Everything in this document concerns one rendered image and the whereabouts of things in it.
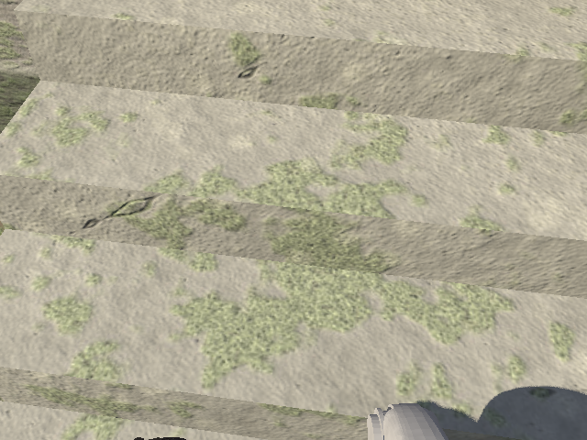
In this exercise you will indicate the robot right thigh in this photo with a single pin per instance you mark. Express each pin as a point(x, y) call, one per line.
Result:
point(404, 421)

